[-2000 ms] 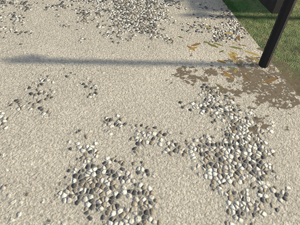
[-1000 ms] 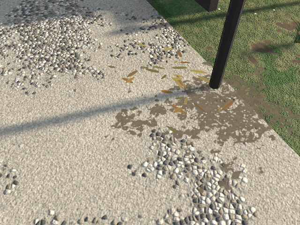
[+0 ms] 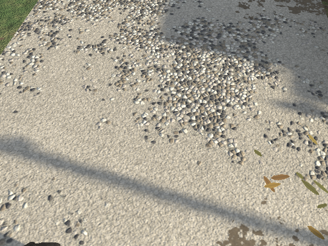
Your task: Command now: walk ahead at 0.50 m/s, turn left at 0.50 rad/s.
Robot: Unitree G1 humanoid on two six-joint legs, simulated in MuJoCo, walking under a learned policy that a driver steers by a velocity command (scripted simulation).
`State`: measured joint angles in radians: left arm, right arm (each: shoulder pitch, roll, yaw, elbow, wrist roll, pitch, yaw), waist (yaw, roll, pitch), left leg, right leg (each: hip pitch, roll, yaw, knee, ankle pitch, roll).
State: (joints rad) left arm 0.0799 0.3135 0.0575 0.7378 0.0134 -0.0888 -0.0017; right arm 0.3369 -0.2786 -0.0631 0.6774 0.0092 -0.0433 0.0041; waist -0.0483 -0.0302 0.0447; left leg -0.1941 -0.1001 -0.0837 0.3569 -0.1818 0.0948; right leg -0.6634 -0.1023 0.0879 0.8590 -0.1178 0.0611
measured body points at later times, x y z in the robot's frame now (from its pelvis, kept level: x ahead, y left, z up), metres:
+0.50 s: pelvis +0.28 -0.06 +0.00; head +0.31 -0.07 +0.45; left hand +0.29 +0.22 -0.12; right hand +0.47 -0.30 -0.10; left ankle +0.37 +0.11 -0.68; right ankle +0.27 -0.15 -0.75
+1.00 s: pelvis +0.56 +0.03 +0.00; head +0.57 +0.04 +0.45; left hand +0.67 +0.32 -0.11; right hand +0.64 -0.24 -0.11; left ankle +0.54 +0.11 -0.75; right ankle +0.67 -0.13 -0.68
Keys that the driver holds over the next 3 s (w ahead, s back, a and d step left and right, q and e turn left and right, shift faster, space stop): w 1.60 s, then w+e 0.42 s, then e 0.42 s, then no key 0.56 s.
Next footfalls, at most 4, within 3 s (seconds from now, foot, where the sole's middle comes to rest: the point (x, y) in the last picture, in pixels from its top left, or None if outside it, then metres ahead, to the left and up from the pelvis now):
0.22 right None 0.31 -0.15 -0.78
0.74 left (127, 217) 0.58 0.12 -0.78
1.26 right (173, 152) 0.89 -0.09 -0.78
1.78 left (119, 109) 1.16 0.18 -0.78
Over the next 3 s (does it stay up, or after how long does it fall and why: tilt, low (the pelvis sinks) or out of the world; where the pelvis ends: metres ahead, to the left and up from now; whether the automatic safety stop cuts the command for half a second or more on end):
stays up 1.37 0.04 -0.01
